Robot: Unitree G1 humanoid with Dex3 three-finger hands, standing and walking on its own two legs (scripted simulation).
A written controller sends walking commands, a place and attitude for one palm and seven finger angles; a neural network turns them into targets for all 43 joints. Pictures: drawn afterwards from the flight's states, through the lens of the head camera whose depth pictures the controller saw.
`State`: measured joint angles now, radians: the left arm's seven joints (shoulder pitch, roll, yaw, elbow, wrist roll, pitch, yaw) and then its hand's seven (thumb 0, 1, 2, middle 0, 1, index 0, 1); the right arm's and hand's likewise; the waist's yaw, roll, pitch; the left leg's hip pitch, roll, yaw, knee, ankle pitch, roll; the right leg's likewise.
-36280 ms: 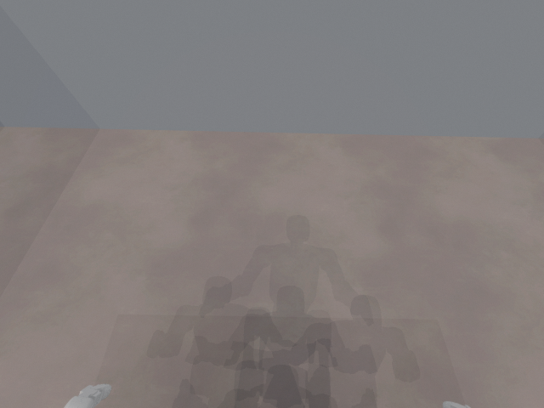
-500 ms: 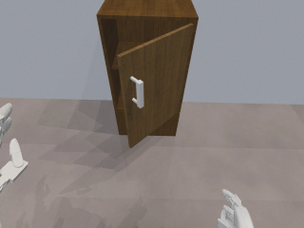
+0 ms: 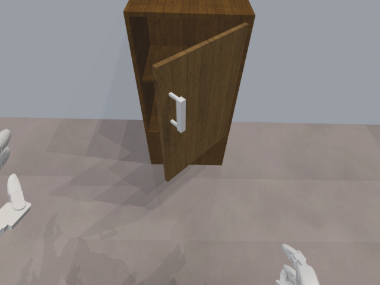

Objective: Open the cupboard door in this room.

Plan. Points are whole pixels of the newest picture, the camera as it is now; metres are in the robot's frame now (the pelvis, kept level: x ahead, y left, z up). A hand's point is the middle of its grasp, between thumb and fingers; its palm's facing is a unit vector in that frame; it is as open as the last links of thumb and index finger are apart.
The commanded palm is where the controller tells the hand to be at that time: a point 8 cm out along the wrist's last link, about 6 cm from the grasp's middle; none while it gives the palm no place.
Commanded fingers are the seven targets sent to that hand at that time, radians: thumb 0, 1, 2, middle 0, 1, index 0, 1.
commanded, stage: stop stepping back and stand still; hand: left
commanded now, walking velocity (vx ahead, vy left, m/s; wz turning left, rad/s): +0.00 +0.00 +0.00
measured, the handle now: (176, 112) +0.62 +0.08 -0.03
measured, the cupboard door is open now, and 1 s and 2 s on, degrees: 45 45 45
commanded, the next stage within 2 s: let the arm hang, fingers relaxed in 0.10 s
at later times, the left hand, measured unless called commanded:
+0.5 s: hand out of the picture +0.06 +0.16 -0.17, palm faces -0.02 -0.98 -0.18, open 7.3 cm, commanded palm none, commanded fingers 0.00 0.90 0.90 -0.20 -0.30 -0.20 -0.30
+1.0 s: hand out of the picture +0.03 +0.20 -0.16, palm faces +0.05 -0.95 -0.32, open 7.4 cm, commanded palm none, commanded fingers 0.00 0.90 0.90 -0.20 -0.30 -0.20 -0.30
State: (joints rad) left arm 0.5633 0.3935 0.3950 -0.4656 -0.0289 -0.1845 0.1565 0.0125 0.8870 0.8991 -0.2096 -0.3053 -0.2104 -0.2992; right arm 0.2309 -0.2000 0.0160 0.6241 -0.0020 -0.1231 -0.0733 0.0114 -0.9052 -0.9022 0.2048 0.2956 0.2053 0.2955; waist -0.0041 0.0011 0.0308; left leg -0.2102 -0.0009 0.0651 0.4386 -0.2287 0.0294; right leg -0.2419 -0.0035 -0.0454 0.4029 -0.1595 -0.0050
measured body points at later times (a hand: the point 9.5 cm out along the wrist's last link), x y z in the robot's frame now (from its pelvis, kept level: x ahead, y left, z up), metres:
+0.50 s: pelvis -0.01 -0.01 -0.01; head +0.02 -0.01 +0.44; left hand +0.06 +0.21 -0.15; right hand +0.08 -0.28 -0.14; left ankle +0.00 +0.10 -0.74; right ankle +0.03 -0.11 -0.74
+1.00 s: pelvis +0.00 -0.03 +0.00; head +0.02 -0.05 +0.45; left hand +0.03 +0.25 -0.13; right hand +0.02 -0.26 -0.17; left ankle +0.00 +0.10 -0.74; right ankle +0.03 -0.12 -0.74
